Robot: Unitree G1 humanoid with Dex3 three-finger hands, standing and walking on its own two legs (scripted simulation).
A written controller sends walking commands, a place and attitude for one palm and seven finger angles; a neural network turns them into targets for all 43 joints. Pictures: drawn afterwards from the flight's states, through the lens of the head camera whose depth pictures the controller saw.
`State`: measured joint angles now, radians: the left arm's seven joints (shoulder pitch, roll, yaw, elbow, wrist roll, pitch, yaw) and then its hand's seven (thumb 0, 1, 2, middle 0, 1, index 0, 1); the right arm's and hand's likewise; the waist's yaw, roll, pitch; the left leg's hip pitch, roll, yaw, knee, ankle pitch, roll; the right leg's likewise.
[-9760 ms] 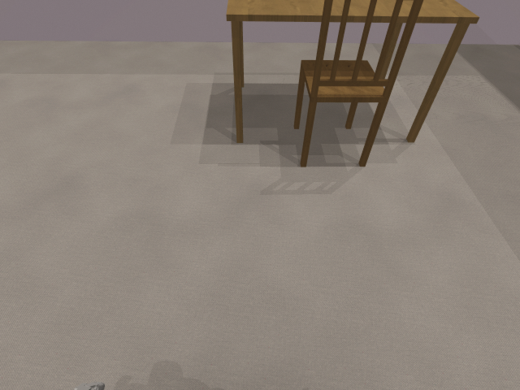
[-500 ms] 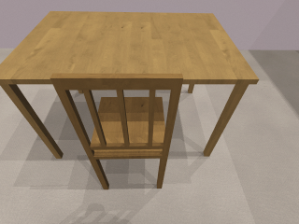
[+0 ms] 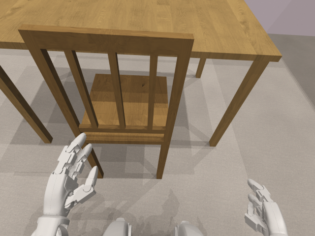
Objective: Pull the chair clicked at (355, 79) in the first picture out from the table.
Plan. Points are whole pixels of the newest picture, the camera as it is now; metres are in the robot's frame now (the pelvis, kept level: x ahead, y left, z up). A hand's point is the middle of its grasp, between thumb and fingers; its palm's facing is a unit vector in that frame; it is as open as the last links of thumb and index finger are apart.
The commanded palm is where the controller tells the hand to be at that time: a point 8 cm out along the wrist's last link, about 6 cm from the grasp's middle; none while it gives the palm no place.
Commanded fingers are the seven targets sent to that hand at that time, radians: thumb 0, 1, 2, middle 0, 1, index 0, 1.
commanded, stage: raise the hand toward the chair's back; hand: left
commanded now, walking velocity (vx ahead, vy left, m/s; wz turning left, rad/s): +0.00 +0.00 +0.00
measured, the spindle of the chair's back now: (118, 96) +0.51 +0.15 +0.02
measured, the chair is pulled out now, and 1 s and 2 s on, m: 0.00 0.00 0.00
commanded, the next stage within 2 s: aim the fingers beside a spindle in 1.74 s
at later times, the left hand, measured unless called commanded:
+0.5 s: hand (75, 191) +0.22 +0.19 +0.03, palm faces +0.07 -1.00 -0.05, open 13.1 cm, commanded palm +0.17 +0.24 +0.03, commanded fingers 0.00 -0.13 0.46 -0.10 -0.14 -0.10 -0.14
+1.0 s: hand (63, 182) +0.23 +0.22 +0.04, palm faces +0.07 -1.00 -0.05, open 16.6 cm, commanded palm +0.20 +0.27 +0.05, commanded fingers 0.00 -0.50 0.30 -0.06 -0.08 -0.06 -0.08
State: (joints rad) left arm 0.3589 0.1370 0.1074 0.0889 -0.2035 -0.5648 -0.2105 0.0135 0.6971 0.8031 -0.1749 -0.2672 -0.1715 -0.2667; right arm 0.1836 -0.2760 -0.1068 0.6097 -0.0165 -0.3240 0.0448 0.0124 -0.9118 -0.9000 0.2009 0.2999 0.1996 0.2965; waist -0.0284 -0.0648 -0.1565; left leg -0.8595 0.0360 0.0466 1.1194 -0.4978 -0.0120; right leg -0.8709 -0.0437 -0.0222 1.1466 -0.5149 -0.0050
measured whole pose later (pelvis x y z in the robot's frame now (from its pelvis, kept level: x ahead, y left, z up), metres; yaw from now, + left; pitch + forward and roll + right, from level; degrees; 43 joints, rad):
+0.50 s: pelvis +0.00 -0.01 -0.03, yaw +2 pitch +17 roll -1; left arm 0.38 0.21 0.23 -0.06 -0.31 -0.34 -0.29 0.01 0.10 0.56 -0.12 -0.18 -0.12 -0.18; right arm 0.20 -0.20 -0.03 0.63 0.01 -0.26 -0.07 0.01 -0.90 -0.90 0.21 0.30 0.21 0.30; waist 0.01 0.03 -0.12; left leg -1.02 0.05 -0.03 1.26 -0.54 -0.04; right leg -0.99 -0.03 -0.09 1.25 -0.56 -0.03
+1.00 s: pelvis +0.00 +0.01 -0.01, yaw +1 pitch +16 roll -3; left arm 0.35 0.24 0.20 -0.07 -0.27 -0.35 -0.23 -0.01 -0.44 0.33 -0.07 -0.09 -0.06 -0.09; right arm 0.17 -0.21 0.02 0.56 -0.01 -0.27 -0.05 0.01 -0.90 -0.90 0.21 0.30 0.20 0.30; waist 0.01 0.02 -0.13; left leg -0.97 0.04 -0.03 1.22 -0.54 0.00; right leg -0.91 -0.03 -0.09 1.16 -0.53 0.01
